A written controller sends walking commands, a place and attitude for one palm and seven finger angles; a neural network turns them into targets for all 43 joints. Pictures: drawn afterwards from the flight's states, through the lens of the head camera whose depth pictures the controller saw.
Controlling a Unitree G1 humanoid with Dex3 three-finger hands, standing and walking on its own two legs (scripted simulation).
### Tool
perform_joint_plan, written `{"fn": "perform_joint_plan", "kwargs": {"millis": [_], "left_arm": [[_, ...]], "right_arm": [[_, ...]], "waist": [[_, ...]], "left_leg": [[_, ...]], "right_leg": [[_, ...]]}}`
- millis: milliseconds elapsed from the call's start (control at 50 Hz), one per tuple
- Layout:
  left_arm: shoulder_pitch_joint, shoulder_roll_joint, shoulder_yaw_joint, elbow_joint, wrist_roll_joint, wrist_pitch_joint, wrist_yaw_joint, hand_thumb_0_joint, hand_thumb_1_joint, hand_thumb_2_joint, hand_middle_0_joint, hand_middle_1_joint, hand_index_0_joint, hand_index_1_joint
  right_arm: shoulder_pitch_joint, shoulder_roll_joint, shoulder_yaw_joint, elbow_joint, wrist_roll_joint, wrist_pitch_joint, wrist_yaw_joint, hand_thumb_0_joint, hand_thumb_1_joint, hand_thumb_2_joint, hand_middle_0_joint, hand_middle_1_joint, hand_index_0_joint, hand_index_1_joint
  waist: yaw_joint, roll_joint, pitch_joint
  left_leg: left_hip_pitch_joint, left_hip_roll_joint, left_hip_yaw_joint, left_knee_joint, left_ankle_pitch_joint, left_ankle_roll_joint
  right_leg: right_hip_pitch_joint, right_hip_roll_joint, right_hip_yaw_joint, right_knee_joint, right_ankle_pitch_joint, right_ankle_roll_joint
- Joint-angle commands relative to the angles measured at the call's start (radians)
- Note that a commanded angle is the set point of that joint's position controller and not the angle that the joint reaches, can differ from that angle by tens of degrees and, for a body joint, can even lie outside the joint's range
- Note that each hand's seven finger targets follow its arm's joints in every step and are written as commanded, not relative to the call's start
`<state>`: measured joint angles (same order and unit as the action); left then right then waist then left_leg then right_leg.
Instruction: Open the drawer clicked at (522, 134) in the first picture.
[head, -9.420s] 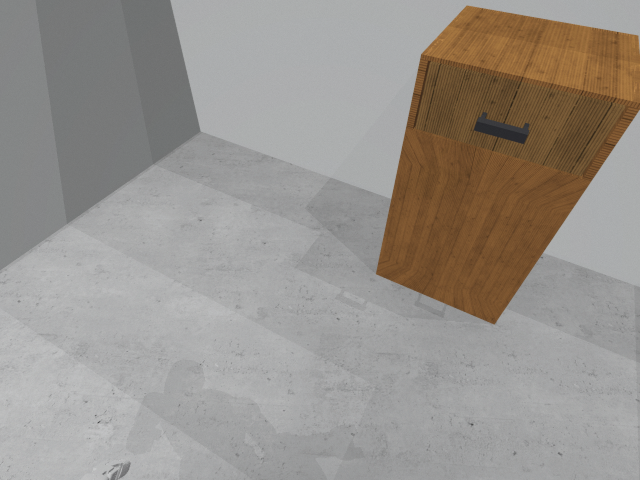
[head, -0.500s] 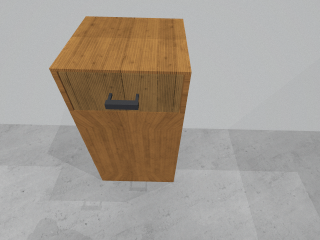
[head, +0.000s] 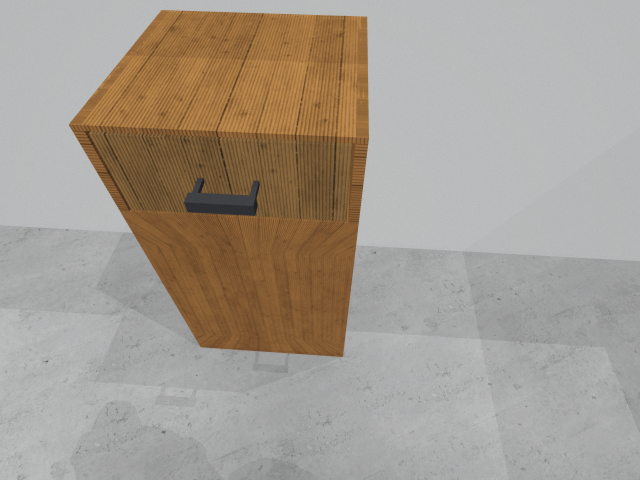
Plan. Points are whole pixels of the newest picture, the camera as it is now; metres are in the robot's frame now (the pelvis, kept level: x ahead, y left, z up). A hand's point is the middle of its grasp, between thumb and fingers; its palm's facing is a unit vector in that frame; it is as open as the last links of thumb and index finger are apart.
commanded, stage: come to a stop and stand still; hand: left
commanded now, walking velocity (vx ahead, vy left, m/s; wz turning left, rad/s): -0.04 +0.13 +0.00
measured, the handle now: (224, 194) +0.54 +0.20 +0.00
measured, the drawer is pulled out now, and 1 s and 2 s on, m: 0.00 0.00 0.00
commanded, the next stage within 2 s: look again from close up in 1.06 s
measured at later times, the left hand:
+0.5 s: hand out of the picture -0.04 +0.18 -0.17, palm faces +0.03 -0.99 -0.16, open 7.4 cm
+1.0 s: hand out of the picture +0.03 +0.19 -0.18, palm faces +0.01 -0.98 -0.21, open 7.3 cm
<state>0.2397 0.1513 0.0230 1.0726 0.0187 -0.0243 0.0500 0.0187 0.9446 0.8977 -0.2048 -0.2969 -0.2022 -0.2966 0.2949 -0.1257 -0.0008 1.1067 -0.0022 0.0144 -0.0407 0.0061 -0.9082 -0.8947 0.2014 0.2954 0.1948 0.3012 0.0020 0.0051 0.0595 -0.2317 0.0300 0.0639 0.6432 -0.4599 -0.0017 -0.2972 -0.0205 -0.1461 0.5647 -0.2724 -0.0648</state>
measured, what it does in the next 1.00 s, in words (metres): steps on the spot: left foot, then right foot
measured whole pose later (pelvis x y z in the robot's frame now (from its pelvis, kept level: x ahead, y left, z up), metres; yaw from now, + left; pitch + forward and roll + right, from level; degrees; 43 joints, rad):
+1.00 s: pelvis +0.02 +0.01 +0.00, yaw -1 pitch +0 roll +0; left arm 0.30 0.16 0.00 1.07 0.01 -0.03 0.05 0.01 0.92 0.90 -0.20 -0.30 -0.20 -0.30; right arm 0.28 -0.15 0.02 1.11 -0.01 -0.01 -0.04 0.02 -0.92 -0.89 0.20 0.30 0.20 0.30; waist -0.01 -0.02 0.00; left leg -0.19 0.03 0.08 0.55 -0.35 0.00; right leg -0.12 0.03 -0.06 0.51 -0.39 -0.05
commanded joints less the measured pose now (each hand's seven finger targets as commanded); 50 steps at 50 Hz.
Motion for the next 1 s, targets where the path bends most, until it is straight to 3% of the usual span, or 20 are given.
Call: {"fn": "perform_joint_plan", "kwargs": {"millis": [0, 40, 80, 100, 120, 140, 160, 240, 320, 400, 440, 480, 500, 520, 540, 560, 640, 720, 780, 980], "left_arm": [[0.109, 0.173, 0.042, -0.034, 0.008, 0.010, 0.008, 0.000, 0.900, 0.900, -0.200, -0.300, -0.200, -0.300], [0.074, 0.181, 0.049, -0.051, 0.011, 0.018, 0.003, 0.000, 0.900, 0.900, -0.200, -0.300, -0.200, -0.300], [0.022, 0.163, 0.045, -0.068, 0.009, 0.031, -0.001, 0.000, 0.900, 0.900, -0.200, -0.300, -0.200, -0.300], [0.009, 0.135, 0.039, -0.078, 0.006, 0.037, -0.005, 0.000, 0.900, 0.900, -0.200, -0.300, -0.200, -0.300], [0.008, 0.097, 0.031, -0.090, 0.001, 0.045, -0.012, 0.000, 0.900, 0.900, -0.200, -0.300, -0.200, -0.300], [0.017, 0.064, 0.022, -0.094, 0.000, 0.045, -0.018, 0.000, 0.900, 0.900, -0.200, -0.300, -0.200, -0.300], [0.027, 0.050, 0.017, -0.079, 0.010, 0.047, -0.019, 0.000, 0.900, 0.900, -0.200, -0.300, -0.200, -0.300], [0.101, 0.028, 0.003, -0.032, 0.019, 0.044, -0.043, 0.000, 0.900, 0.900, -0.200, -0.300, -0.200, -0.300], [0.094, 0.022, -0.001, -0.045, 0.015, 0.033, -0.047, 0.000, 0.900, 0.900, -0.200, -0.300, -0.200, -0.300], [0.158, 0.025, -0.002, -0.016, 0.009, 0.008, -0.043, 0.000, 0.900, 0.900, -0.200, -0.300, -0.200, -0.300], [0.203, 0.069, 0.000, 0.007, 0.005, -0.003, -0.033, 0.000, 0.900, 0.900, -0.200, -0.300, -0.200, -0.300], [0.191, 0.086, -0.001, 0.021, -0.004, -0.014, -0.029, 0.000, 0.900, 0.900, -0.200, -0.300, -0.200, -0.300], [0.210, 0.078, -0.012, 0.031, 0.012, -0.024, 0.017, 0.000, 0.900, 0.900, -0.200, -0.300, -0.200, -0.300], [0.116, 0.126, -0.012, -0.035, 0.004, -0.028, 0.012, 0.000, 0.900, 0.900, -0.200, -0.300, -0.200, -0.300], [0.088, 0.106, -0.016, -0.051, -0.002, -0.028, 0.005, 0.000, 0.900, 0.900, -0.200, -0.300, -0.200, -0.300], [0.099, 0.114, -0.010, -0.047, -0.001, -0.032, 0.002, 0.000, 0.900, 0.900, -0.200, -0.300, -0.200, -0.300], [0.161, 0.073, -0.015, -0.020, -0.009, -0.038, 0.002, 0.000, 0.900, 0.900, -0.200, -0.300, -0.200, -0.300], [0.181, 0.078, -0.013, -0.010, -0.010, -0.030, 0.003, 0.000, 0.900, 0.900, -0.200, -0.300, -0.200, -0.300], [0.182, 0.081, -0.014, -0.008, -0.010, -0.023, 0.004, 0.000, 0.900, 0.900, -0.200, -0.300, -0.200, -0.300], [0.153, 0.110, -0.006, -0.026, -0.011, -0.006, 0.003, 0.000, 0.900, 0.900, -0.200, -0.300, -0.200, -0.300]], "right_arm": [[0.067, -0.049, -0.027, -0.045, -0.003, 0.003, 0.008, 0.000, -0.900, -0.900, 0.200, 0.300, 0.200, 0.300], [0.073, -0.045, -0.030, -0.052, -0.005, 0.007, 0.014, 0.000, -0.900, -0.900, 0.200, 0.300, 0.200, 0.300], [0.127, -0.045, -0.030, -0.034, -0.007, 0.003, 0.018, 0.000, -0.900, -0.900, 0.200, 0.300, 0.200, 0.300], [0.133, -0.066, -0.031, -0.035, -0.010, -0.004, 0.018, 0.000, -0.900, -0.900, 0.200, 0.300, 0.200, 0.300], [0.109, -0.102, -0.034, -0.047, -0.020, -0.009, 0.017, 0.000, -0.900, -0.900, 0.200, 0.300, 0.200, 0.300], [0.070, -0.139, -0.033, -0.073, -0.028, -0.012, 0.014, 0.000, -0.900, -0.900, 0.200, 0.300, 0.200, 0.300], [0.016, -0.140, -0.034, -0.088, -0.027, -0.017, 0.013, 0.000, -0.900, -0.900, 0.200, 0.300, 0.200, 0.300], [-0.024, -0.158, -0.027, -0.104, -0.030, -0.027, 0.010, 0.000, -0.900, -0.900, 0.200, 0.300, 0.200, 0.300], [0.034, -0.168, -0.032, -0.092, -0.034, -0.033, 0.009, 0.000, -0.900, -0.900, 0.200, 0.300, 0.200, 0.300], [0.063, -0.151, -0.028, -0.070, -0.023, -0.037, 0.004, 0.000, -0.900, -0.900, 0.200, 0.300, 0.200, 0.300], [0.046, -0.102, -0.012, -0.078, -0.013, -0.048, 0.007, 0.000, -0.900, -0.900, 0.200, 0.300, 0.200, 0.300], [0.032, -0.069, -0.001, -0.062, -0.016, -0.045, 0.010, 0.000, -0.900, -0.900, 0.200, 0.300, 0.200, 0.300], [-0.065, -0.136, -0.015, -0.101, -0.016, -0.039, 0.025, 0.000, -0.900, -0.900, 0.200, 0.300, 0.200, 0.300], [0.033, -0.071, -0.010, -0.109, -0.017, -0.027, 0.033, 0.000, -0.900, -0.900, 0.200, 0.300, 0.200, 0.300], [0.054, -0.072, -0.007, -0.087, -0.019, -0.025, 0.034, 0.000, -0.900, -0.900, 0.200, 0.300, 0.200, 0.300], [0.077, -0.068, -0.003, -0.074, -0.020, -0.024, 0.038, 0.000, -0.900, -0.900, 0.200, 0.300, 0.200, 0.300], [0.092, -0.090, 0.002, -0.068, -0.014, -0.051, 0.019, 0.000, -0.900, -0.900, 0.200, 0.300, 0.200, 0.300], [0.079, -0.090, 0.006, -0.055, -0.011, -0.051, 0.008, 0.000, -0.900, -0.900, 0.200, 0.300, 0.200, 0.300], [0.069, -0.082, 0.009, -0.042, -0.011, -0.044, 0.005, 0.000, -0.900, -0.900, 0.200, 0.300, 0.200, 0.300], [0.043, -0.105, 0.010, -0.021, -0.012, -0.037, -0.002, 0.000, -0.900, -0.900, 0.200, 0.300, 0.200, 0.300]], "waist": [[0.022, -0.096, -0.110], [0.007, -0.118, -0.103], [-0.030, -0.134, -0.080], [-0.033, -0.066, -0.061], [-0.023, 0.078, -0.025], [-0.008, 0.157, 0.008], [0.005, 0.183, 0.040], [0.021, 0.114, 0.081], [-0.009, 0.097, 0.076], [0.006, 0.000, 0.001], [0.016, -0.102, -0.014], [0.004, -0.198, -0.017], [0.018, -0.062, 0.086], [-0.057, -0.035, 0.036], [-0.057, 0.014, 0.069], [-0.058, 0.049, 0.037], [-0.027, -0.022, -0.084], [-0.011, -0.052, -0.058], [-0.009, -0.084, -0.014], [-0.005, 0.007, -0.030]], "left_leg": [[-0.107, 0.003, 0.003, 0.046, -0.008, -0.014], [-0.038, -0.009, 0.016, -0.016, 0.069, -0.013], [0.105, -0.011, 0.025, -0.163, 0.202, -0.002], [0.133, 0.026, -0.010, -0.220, 0.208, 0.014], [0.069, 0.123, -0.144, -0.304, 0.160, 0.055], [-0.046, 0.213, -0.236, -0.410, 0.068, 0.102], [-0.145, 0.242, -0.267, -0.474, -0.026, 0.129], [-0.199, 0.225, -0.256, -0.505, -0.195, 0.147], [-0.087, 0.233, -0.272, -0.473, -0.105, 0.173], [-0.037, 0.163, -0.189, -0.313, 0.090, 0.123], [-0.108, 0.055, -0.045, -0.172, 0.189, 0.064], [-0.088, 0.013, 0.002, -0.121, 0.159, 0.031], [-0.020, 0.040, -0.043, -0.009, 0.175, -0.001], [-0.020, 0.041, -0.033, -0.011, 0.118, 0.012], [-0.013, 0.039, -0.032, -0.042, 0.135, 0.016], [-0.011, 0.037, -0.034, -0.069, 0.165, 0.022], [0.001, 0.071, -0.060, -0.107, 0.386, 0.042], [-0.009, 0.068, -0.046, -0.107, 0.425, 0.042], [-0.014, 0.059, -0.036, -0.122, 0.385, 0.037], [0.040, 0.073, -0.041, -0.155, 0.476, 0.038]], "right_leg": [[0.177, -0.336, 0.330, -0.152, 0.703, -0.154], [0.089, -0.305, 0.304, -0.166, 0.496, -0.127], [-0.054, -0.235, 0.240, -0.156, 0.190, -0.059], [-0.110, -0.177, 0.203, -0.125, 0.030, -0.023], [-0.144, -0.090, 0.139, -0.070, -0.110, 0.021], [-0.086, -0.040, 0.070, -0.009, -0.127, 0.048], [-0.018, -0.036, 0.073, 0.057, -0.132, 0.046], [0.001, -0.017, 0.084, 0.174, -0.125, 0.036], [-0.062, -0.014, 0.093, 0.147, -0.191, 0.036], [0.090, -0.025, 0.132, -0.160, -0.044, 0.034], [0.181, -0.134, 0.270, -0.221, 0.060, -0.007], [0.155, -0.184, 0.316, -0.245, 0.199, -0.046], [-0.063, -0.171, 0.354, -0.258, 0.271, -0.014], [-0.059, -0.169, 0.299, -0.281, 0.003, -0.032], [-0.104, -0.143, 0.291, -0.283, -0.135, -0.046], [-0.057, -0.119, 0.260, -0.252, -0.114, -0.043], [0.127, -0.085, 0.206, -0.116, 0.311, -0.021], [0.161, -0.090, 0.198, -0.092, 0.470, -0.004], [0.158, -0.097, 0.198, -0.102, 0.532, 0.005], [0.175, -0.087, 0.190, -0.114, 0.462, 0.016]]}}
